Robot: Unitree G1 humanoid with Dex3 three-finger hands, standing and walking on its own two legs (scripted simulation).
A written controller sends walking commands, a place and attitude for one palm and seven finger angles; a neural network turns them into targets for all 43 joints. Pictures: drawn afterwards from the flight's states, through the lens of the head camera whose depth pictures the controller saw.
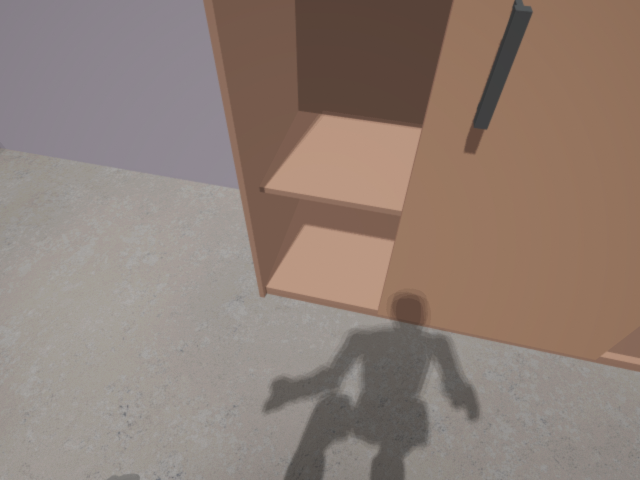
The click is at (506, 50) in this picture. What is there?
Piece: wardrobe's sliding door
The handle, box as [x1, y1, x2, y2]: [473, 0, 532, 129]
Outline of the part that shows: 521,0 514,1 511,15 481,100 477,107 477,111 473,121 474,127 486,129 532,12 530,6 524,6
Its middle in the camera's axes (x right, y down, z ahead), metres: +0.30 -0.29 +0.64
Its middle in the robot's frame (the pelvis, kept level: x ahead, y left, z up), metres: +0.72 -0.25 +0.18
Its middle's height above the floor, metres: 0.95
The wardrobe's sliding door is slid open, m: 0.42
